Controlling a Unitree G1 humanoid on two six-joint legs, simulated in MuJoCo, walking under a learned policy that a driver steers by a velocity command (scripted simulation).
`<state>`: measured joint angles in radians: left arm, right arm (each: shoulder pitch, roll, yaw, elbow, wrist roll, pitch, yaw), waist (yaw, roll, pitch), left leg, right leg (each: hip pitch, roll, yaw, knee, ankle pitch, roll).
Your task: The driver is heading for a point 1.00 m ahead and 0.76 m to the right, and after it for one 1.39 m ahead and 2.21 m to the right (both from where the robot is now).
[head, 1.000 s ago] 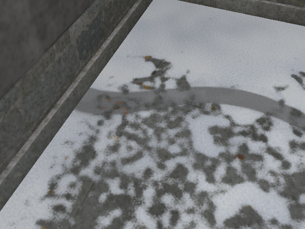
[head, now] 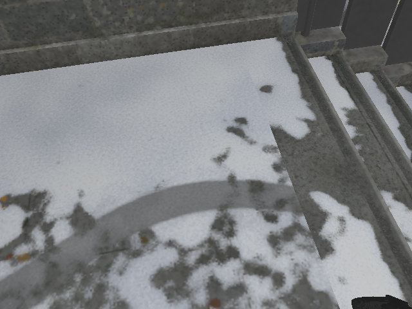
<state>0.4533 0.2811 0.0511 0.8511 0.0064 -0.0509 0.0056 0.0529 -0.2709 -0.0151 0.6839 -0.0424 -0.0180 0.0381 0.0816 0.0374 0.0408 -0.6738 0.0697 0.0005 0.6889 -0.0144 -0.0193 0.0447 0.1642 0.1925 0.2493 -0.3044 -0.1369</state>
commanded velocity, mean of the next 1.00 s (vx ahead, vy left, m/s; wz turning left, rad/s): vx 0.50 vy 0.00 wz -0.32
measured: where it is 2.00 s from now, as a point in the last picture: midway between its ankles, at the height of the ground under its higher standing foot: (292, 174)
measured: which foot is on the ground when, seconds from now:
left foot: up 0.00-0.08, down 0.10-0.62, up 0.64-1.00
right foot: down 0.00-0.12, up 0.14-0.60, down 0.62-1.00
